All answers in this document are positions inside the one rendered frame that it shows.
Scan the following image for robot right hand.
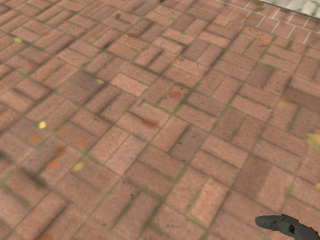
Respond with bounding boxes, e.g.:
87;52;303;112
255;214;320;240

